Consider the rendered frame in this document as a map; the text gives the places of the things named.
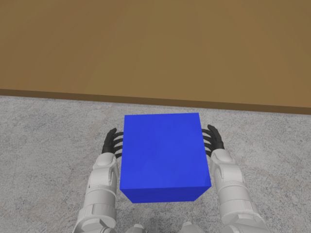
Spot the carton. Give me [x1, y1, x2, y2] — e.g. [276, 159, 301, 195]
[120, 113, 211, 203]

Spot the robot right forearm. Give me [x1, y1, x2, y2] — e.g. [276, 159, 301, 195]
[210, 149, 271, 233]

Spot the robot shin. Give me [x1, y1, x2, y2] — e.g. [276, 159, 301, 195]
[133, 224, 144, 229]
[182, 221, 192, 228]

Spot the right robot hand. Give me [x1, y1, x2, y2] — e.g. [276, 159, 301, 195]
[202, 124, 225, 157]

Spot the left robot hand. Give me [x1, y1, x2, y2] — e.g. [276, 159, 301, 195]
[102, 128, 123, 158]

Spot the left robot shin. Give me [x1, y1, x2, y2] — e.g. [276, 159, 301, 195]
[133, 224, 144, 229]

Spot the right robot upper arm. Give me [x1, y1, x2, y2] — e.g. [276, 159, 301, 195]
[221, 223, 270, 233]

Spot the robot left forearm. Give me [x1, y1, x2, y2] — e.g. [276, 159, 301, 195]
[72, 152, 119, 233]

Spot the right robot shin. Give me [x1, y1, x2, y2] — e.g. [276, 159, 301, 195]
[182, 221, 192, 228]

